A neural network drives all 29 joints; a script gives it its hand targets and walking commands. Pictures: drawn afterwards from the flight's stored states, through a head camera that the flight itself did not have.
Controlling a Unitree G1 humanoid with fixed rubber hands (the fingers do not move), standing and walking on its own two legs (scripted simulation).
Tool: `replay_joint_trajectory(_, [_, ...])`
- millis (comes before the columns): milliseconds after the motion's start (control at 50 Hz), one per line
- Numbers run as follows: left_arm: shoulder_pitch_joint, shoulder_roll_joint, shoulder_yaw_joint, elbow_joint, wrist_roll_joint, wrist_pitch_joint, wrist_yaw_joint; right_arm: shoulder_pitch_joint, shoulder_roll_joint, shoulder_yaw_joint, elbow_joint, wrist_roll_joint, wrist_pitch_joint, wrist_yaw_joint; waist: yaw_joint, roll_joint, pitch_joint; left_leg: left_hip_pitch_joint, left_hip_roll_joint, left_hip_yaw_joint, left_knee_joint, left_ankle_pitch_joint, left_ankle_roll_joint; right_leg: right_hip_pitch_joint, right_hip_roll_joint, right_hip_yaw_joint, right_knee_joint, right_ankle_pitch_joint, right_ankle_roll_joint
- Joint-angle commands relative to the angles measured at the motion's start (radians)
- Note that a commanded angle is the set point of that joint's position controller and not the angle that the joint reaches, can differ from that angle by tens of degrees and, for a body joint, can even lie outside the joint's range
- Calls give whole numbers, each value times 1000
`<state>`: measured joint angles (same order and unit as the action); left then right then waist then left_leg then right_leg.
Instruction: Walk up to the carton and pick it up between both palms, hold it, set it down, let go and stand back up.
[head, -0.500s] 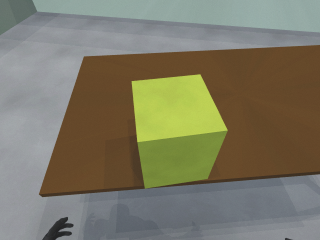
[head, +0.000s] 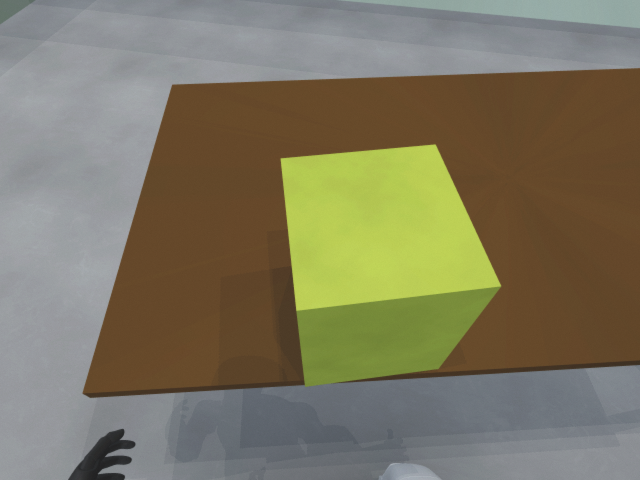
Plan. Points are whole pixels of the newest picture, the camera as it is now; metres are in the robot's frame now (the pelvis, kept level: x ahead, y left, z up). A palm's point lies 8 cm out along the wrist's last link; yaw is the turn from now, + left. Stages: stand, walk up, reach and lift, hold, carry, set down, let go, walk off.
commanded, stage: walk up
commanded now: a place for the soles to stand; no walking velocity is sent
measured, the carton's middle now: (366, 272) +0.37 -0.04 +0.01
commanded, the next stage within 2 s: stand in 1.74 s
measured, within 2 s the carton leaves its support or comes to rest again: neither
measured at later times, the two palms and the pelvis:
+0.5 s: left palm (94, 478) +0.13 +0.31 -0.10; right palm (594, 478) +0.13 -0.31 -0.09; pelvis +0.02 -0.01 +0.00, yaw +1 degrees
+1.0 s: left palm out of the picture +0.08 +0.32 -0.11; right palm out of the picture +0.06 -0.32 -0.11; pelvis -0.03 +0.00 -0.01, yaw +3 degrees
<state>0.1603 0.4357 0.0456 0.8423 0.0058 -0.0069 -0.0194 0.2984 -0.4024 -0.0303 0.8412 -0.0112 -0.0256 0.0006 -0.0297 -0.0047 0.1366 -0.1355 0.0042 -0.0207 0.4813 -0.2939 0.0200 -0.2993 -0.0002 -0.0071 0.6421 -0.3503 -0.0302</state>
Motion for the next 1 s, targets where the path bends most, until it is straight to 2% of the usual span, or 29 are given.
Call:
replay_joint_trajectory(0, [56, 153, 46, -16, 7, -19, 23, -89, -171, -37, -106, 19, 8, -12, 61, 74, -197, -135, 95, -87, 107, 381, 53, 327, -40, 39, -218, 346, -38])
replay_joint_trajectory(20, [39, 195, 55, -15, 14, -22, 30, -72, -137, -24, -104, 25, 11, -10, 57, -44, -211, -210, 37, -94, 140, 160, 19, 352, -168, 184, -239, 383, -66])
replay_joint_trajectory(40, [-15, 205, 47, -31, 9, -29, 31, -25, -119, -16, -81, 19, 25, -11, 29, -81, -184, -166, -8, -69, 208, -218, 2, 207, -331, 350, -342, 279, -135])
replay_joint_trajectory(60, [-55, 231, 54, -37, 8, -28, 30, 0, -159, -30, -45, 20, 41, -14, 35, -92, -153, -71, -9, -82, 324, -318, 6, 44, -377, 393, -343, 176, -216])
replay_joint_trajectory(80, [-83, 219, 52, -39, 6, -26, 27, 15, -163, -30, -23, 17, 39, -12, 21, -113, -113, -71, 5, -81, 295, -296, 12, 24, -360, 372, -327, 160, -218])
replay_joint_trajectory(100, [-117, 201, 48, -41, 2, -24, 25, 24, -159, -28, -10, 13, 30, -9, -1, -129, -88, -86, 11, -60, 205, -244, 15, 33, -305, 281, -294, 205, -185])
replay_joint_trajectory(120, [-149, 178, 38, -42, 2, -22, 24, 29, -154, -30, 7, 11, 20, -9, -22, -117, -83, -51, 32, -55, 53, -110, 17, 16, -237, 202, -249, 234, -126])
replay_joint_trajectory(140, [-152, 161, 33, -37, -1, -18, 22, 10, -169, -35, 17, 1, 8, -7, -12, -81, -86, -43, 45, -111, -45, 83, 25, 26, -182, 163, -180, 275, -78])
replay_joint_trajectory(160, [-114, 137, 26, -33, -6, -17, 19, -31, -207, -45, 8, -7, -2, -8, 19, -4, -108, -48, 99, -199, -99, 183, 42, 50, -128, 126, -113, 330, -44])
replay_joint_trajectory(200, [-105, 150, 35, -2, -14, -14, 16, -130, -235, -45, 5, 4, -9, -2, 50, -7, -113, -167, 144, -213, -75, 145, 66, 155, -71, 72, -151, 139, -19])
replay_joint_trajectory(240, [-123, 156, 31, 19, -9, -23, 16, -134, -190, -33, 24, 9, -7, -1, 37, 6, -130, -127, 89, -138, -74, 126, 27, 171, -122, 119, -194, 216, -47])
replay_joint_trajectory(280, [-121, 147, 24, 44, -9, -27, 14, -143, -189, -30, 42, 4, -7, -5, 33, 67, -149, -104, 87, -137, -92, 168, 20, 185, -126, 104, -184, 313, -46])
replay_joint_trajectory(320, [-130, 141, 16, 61, -11, -31, 15, -161, -179, -27, 50, 8, -11, -4, 37, 57, -186, -70, 85, -124, -95, 252, 19, 213, -128, 97, -188, 388, -37])
replay_joint_trajectory(340, [-144, 142, 15, 69, -10, -30, 16, -167, -181, -26, 55, 9, -12, -5, 33, 21, -187, -56, 92, -131, -98, 284, 21, 218, -122, 88, -192, 393, -31])
replay_joint_trajectory(360, [-140, 138, 12, 78, -10, -28, 16, -171, -185, -27, 58, 8, -11, -4, 34, 34, -197, -44, 89, -119, -95, 293, 20, 225, -122, 83, -200, 399, -26])
replay_joint_trajectory(400, [-148, 141, 10, 95, -9, -27, 16, -192, -181, -21, 69, 10, -8, -6, 37, 12, -183, -42, 95, -127, -120, 277, 20, 223, -125, 85, -212, 391, -21])
replay_joint_trajectory(560, [-163, 139, -1, 146, -5, -30, 15, -229, -180, -15, 121, 7, 0, 0, 35, 16, -149, -49, 86, -122, -170, 190, 11, 219, -134, 95, -283, 312, -12])
replay_joint_trajectory(580, [-168, 176, 14, 144, -8, -14, 15, -231, -215, -28, 111, 12, 5, -2, 23, -20, -104, -69, 87, -125, -107, 320, 11, 171, -132, 85, -230, 431, -22])
replay_joint_trajectory(600, [-151, 176, 16, 137, -12, -8, 16, -218, -216, -33, 102, 18, 9, -4, 25, 4, -129, -61, 85, -116, -85, 368, 13, 179, -131, 75, -212, 471, -28])
replay_joint_trajectory(640, [-137, 180, 19, 129, -11, -5, 17, -211, -219, -41, 91, 22, 14, -6, 24, -11, -200, -35, 81, -116, -56, 380, 24, 212, -134, 66, -195, 505, -35])
replay_joint_trajectory(740, [-145, 195, 30, 95, -3, 9, 15, -207, -196, -47, 78, 13, 34, -4, 28, -20, -208, -77, 40, -102, 18, 186, 23, 161, -189, 117, -228, 355, -79])
replay_joint_trajectory(840, [-171, 210, 39, 64, 9, 19, 16, -137, -181, -55, 85, -1, 47, 3, 10, -143, -177, -63, -23, -46, 148, -42, 23, 30, -276, 191, -292, 208, -133])
replay_joint_trajectory(860, [-194, 214, 42, 49, 11, 23, 15, -104, -179, -62, 90, -4, 48, 5, -3, -134, -171, -44, -24, -44, 158, -86, 29, -7, -285, 188, -284, 165, -138])
replay_joint_trajectory(880, [-201, 212, 43, 37, 11, 26, 15, -88, -188, -63, 90, -8, 46, 7, -5, -129, -160, -57, -11, -57, 133, -98, 40, -28, -262, 172, -269, 97, -123])
replay_joint_trajectory(900, [-196, 205, 40, 31, 9, 30, 15, -92, -201, -68, 84, -13, 43, 7, -3, -71, -140, -97, 21, -106, 59, -71, 58, -35, -217, 140, -216, 35, -99])
replay_joint_trajectory(920, [-184, 189, 42, 29, 8, 38, 12, -104, -230, -75, 70, -19, 39, 8, 0, 26, -104, -188, 105, -236, -95, -24, 102, -20, -103, 69, -82, -69, -46])
replay_joint_trajectory(940, [-163, 162, 38, 25, 5, 45, 11, -153, -285, -89, 45, -18, 34, 10, 12, 151, -68, -270, 232, -422, -210, -34, 174, -16, 33, -18, 121, -154, -8])
replay_joint_trajectory(960, [-130, 161, 41, 22, 7, 53, 15, -187, -320, -96, 17, -28, 27, 8, 15, 228, -77, -323, 314, -547, -258, 0, 257, -4, 58, 53, 307, -239, -3])
replay_joint_trajectory(980, [-109, 171, 47, 26, 1, 53, 16, -201, -303, -92, -1, -27, 21, 0, 26, 155, -64, -302, 295, -494, -227, 54, 254, -17, 40, 117, 371, -222, -10])
